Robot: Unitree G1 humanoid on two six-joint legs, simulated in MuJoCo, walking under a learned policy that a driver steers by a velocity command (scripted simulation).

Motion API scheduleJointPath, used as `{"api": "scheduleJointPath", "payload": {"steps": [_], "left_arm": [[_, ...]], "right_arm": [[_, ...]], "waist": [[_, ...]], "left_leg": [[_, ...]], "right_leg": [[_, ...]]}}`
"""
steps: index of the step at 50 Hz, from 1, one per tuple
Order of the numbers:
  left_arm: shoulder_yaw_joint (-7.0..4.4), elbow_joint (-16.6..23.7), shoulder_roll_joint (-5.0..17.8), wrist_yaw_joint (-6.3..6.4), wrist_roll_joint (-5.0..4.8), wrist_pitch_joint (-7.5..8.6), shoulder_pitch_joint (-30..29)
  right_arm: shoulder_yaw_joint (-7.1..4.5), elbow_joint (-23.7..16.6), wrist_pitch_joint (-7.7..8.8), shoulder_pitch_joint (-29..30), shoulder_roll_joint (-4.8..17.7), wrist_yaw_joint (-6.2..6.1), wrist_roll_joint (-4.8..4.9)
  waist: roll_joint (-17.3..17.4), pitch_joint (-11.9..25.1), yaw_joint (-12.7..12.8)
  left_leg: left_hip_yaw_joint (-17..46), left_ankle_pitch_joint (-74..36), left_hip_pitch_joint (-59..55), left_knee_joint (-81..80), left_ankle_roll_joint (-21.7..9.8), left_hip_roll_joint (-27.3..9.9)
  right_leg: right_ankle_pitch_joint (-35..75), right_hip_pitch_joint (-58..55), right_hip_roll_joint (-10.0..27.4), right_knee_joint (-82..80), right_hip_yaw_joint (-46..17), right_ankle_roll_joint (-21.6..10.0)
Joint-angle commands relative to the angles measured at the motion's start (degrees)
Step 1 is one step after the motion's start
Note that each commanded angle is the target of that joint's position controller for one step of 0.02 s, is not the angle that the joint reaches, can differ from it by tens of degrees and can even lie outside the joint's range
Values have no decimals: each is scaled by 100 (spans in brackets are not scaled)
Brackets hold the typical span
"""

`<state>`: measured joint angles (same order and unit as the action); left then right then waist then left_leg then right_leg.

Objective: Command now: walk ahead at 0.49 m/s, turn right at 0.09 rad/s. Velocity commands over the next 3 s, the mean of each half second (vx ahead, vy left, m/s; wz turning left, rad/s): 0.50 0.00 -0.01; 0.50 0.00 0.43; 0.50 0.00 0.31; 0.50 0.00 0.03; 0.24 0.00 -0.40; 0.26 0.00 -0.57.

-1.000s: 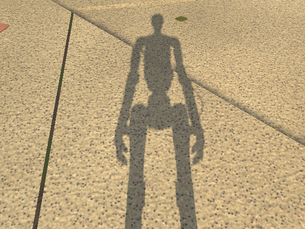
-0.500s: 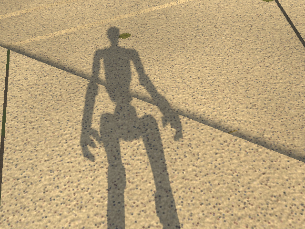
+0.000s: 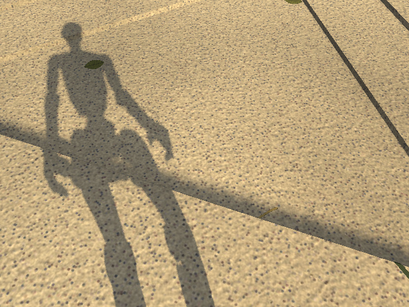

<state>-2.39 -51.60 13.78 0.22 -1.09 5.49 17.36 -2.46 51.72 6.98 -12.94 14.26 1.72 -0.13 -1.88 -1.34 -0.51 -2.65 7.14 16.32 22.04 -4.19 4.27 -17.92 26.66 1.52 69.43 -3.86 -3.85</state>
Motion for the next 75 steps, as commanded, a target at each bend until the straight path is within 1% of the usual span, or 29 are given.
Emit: {"api": "scheduleJointPath", "payload": {"steps": [1,5,9,13,16,18,19,20,21,22,23,26,36,42,45,47,48,49,50,51,52,53,55,58,60,64,67,71,75], "left_arm": [[-88,280,229,50,28,-10,357],[-69,641,252,70,119,-2,-569],[-3,886,150,-15,63,64,-1465],[6,1161,241,-145,-13,83,-2053],[-75,1204,453,-227,4,140,-1816],[-319,768,905,-191,35,144,-255],[-445,580,1436,-130,103,110,879],[-460,469,1609,-199,110,77,1020],[-319,540,985,-198,62,71,844],[-242,610,758,-170,54,74,388],[-190,688,644,-176,86,83,-102],[-142,595,334,-221,182,177,-451],[-236,130,664,45,199,137,-16],[-287,-110,842,108,100,-113,489],[-343,6,1089,168,44,-222,266],[-344,105,1204,187,17,-259,-9],[-269,278,1025,166,106,-166,14],[-27,589,205,37,149,59,471],[-148,750,776,-57,-54,320,-214],[-174,905,865,-74,-198,387,-527],[-176,901,815,-26,-90,390,-599],[-240,862,865,27,86,325,-582],[-313,851,866,41,143,154,-335],[-188,1051,450,61,257,17,-718],[-175,799,370,-50,291,77,-355],[-330,1314,872,-190,120,178,-1580],[-246,1390,620,-375,279,264,-1815],[-147,1464,414,-506,187,189,-1807],[-173,1470,566,-499,118,101,-1641]], "right_arm": [[-34,-173,75,-44,410,21,-8],[-101,-15,22,-449,725,-93,33],[-95,131,-55,-902,826,-145,118],[-89,327,-156,-1295,827,-164,145],[-135,335,-261,-1196,959,-195,128],[-70,221,-324,-976,821,-204,63],[34,29,-300,-1044,601,-221,-76],[214,104,-162,-1883,-112,-151,52],[61,171,-59,-1557,581,-137,206],[-31,-1,-18,-965,835,-139,304],[-46,-52,-35,-694,778,-186,277],[-95,15,-272,-863,438,-209,208],[-123,-476,-390,343,214,-97,104],[-42,-1070,-390,1264,90,141,118],[-166,-1238,-399,971,319,231,149],[-471,-935,-425,-574,869,162,169],[-679,-808,-488,-1404,1514,6,138],[-670,-982,-424,-1037,1805,9,142],[-540,-961,-419,-1231,1317,24,98],[-454,-954,-387,-1017,978,13,83],[-388,-1047,-360,-566,771,25,107],[-331,-1143,-347,-204,587,2,105],[-298,-1280,-340,23,575,-68,69],[-370,-1224,-314,-175,827,-192,29],[-421,-1161,-348,-428,918,-233,-92],[-310,-960,-254,-1141,733,-367,91],[-318,-968,-272,-1089,774,-458,85],[-260,-1040,-379,-1082,727,-463,114],[-257,-1006,-493,-1173,741,-556,165]], "waist": [[518,131,208],[395,-64,12],[452,-149,-295],[527,-299,-433],[652,-121,-145],[555,858,630],[-302,1826,918],[-1755,2464,491],[-974,1962,659],[-596,1145,594],[-75,795,378],[-261,372,-4],[-62,-235,191],[20,-512,506],[-279,-60,165],[-322,770,-716],[543,1343,-986],[1651,1999,-267],[1029,2086,-701],[817,1263,-581],[111,699,-260],[50,518,-47],[122,394,227],[332,334,165],[497,815,159],[393,125,-151],[575,63,-254],[513,-117,-307],[383,-263,-461]], "left_leg": [[1648,-283,-412,-1495,-1056,-1565],[1178,-897,-516,-1619,-1028,-1513],[747,-937,-625,-1517,-763,-1306],[934,-849,-1452,-1205,-726,-1682],[981,-1769,-1875,-631,-580,-1864],[556,-2987,-1361,1206,-299,-1373],[217,-1128,-78,3225,-71,-906],[514,2482,2029,4875,174,-4],[1112,2490,2666,5495,76,-337],[1024,1935,2844,5498,8,-569],[915,1389,2550,5209,50,-846],[944,696,1867,4576,114,-1135],[788,-1432,2527,2358,181,-967],[125,-624,2930,1608,-13,-868],[-468,179,1805,1523,-317,-351],[-429,32,-457,1073,-698,49],[1295,-27,-2173,836,-1173,-1013],[4790,683,-3760,-142,-2423,-2389],[4873,1053,-3741,-674,-2223,-2348],[3915,770,-3102,-593,-1886,-2145],[3146,54,-2112,-599,-1604,-1839],[2573,-463,-1421,-620,-1412,-1573],[2101,-1016,-532,-805,-1358,-1317],[1423,-2031,72,-836,-1310,-1021],[1176,-2607,-28,-339,-1205,-1009],[1848,-494,-1087,-56,-1002,-1206],[1825,178,-668,726,-914,-1132],[2135,436,-107,1522,-854,-1053],[2300,295,-776,2347,-640,-998]], "right_leg": [[360,776,599,-284,-101,62],[1451,1328,690,-1636,76,268],[2447,866,385,-3161,372,294],[2115,1041,272,-3744,327,185],[1473,490,90,-4052,426,-53],[1605,-1722,-27,-4117,504,-388],[1858,-3526,1243,-4017,-1010,-797],[790,-5100,2227,-4798,-3575,-1652],[275,-4705,2101,-5059,-3528,-1400],[629,-3837,1932,-5147,-2544,-1120],[1138,-3003,1693,-5340,-1859,-959],[1542,-1880,1224,-5912,-726,-782],[2527,-2102,1102,-6229,930,-465],[3393,-3285,1500,-5658,1300,-457],[5906,-3393,1498,-4675,1579,-296],[6119,-2672,1188,-2619,1746,-32],[3662,-1153,794,-577,1766,224],[-1398,1138,-557,1448,720,522],[-1276,1762,-289,1606,-325,364],[-912,2021,-16,1320,-236,228],[-471,1770,248,711,-178,218],[-190,1360,441,187,-120,269],[79,649,526,-525,-54,426],[670,246,306,-1694,341,633],[2067,-110,203,-1393,378,582],[2691,1766,400,-2743,-263,301],[3994,1367,285,-3407,-251,187],[3797,824,119,-3750,-224,169],[3740,777,426,-4806,-379,169]]}}
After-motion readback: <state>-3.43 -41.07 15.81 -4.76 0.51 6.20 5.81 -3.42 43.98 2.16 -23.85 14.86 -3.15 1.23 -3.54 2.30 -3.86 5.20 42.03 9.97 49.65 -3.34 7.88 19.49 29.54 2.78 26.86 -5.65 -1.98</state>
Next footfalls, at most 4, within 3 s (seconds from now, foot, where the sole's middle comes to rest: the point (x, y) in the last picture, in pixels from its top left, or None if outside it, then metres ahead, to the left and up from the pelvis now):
0.36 right None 0.39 -0.15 -0.78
0.96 left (180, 254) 0.66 0.10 -0.78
1.56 right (207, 185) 1.06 0.00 -0.92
2.04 left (132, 150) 1.26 0.36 -0.92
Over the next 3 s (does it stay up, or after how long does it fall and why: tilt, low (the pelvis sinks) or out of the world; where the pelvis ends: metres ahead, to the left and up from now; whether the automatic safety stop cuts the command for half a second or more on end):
stays up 1.42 0.26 -0.15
